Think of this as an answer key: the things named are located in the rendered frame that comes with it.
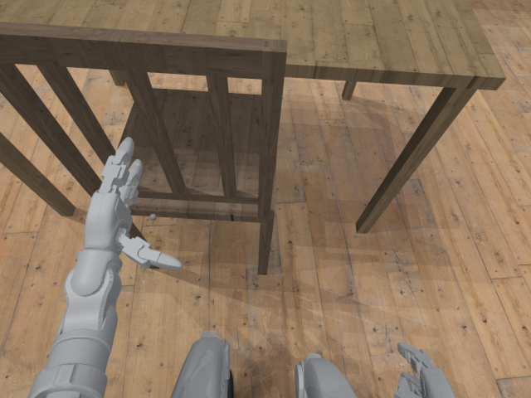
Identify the chair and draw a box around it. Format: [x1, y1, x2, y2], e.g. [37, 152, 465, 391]
[0, 22, 287, 275]

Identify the robot right shin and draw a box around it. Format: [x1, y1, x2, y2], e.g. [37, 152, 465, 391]
[305, 354, 321, 361]

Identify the left robot hand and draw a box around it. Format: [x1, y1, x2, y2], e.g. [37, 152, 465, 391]
[84, 137, 183, 270]

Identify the robot left forearm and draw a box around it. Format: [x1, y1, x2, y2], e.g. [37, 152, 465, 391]
[27, 248, 123, 398]

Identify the robot right thigh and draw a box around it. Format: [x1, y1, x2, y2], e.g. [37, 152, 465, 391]
[295, 358, 357, 398]

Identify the table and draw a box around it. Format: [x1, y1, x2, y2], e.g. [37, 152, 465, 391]
[0, 0, 507, 234]

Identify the right robot hand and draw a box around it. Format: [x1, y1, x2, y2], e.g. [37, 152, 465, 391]
[393, 342, 456, 398]

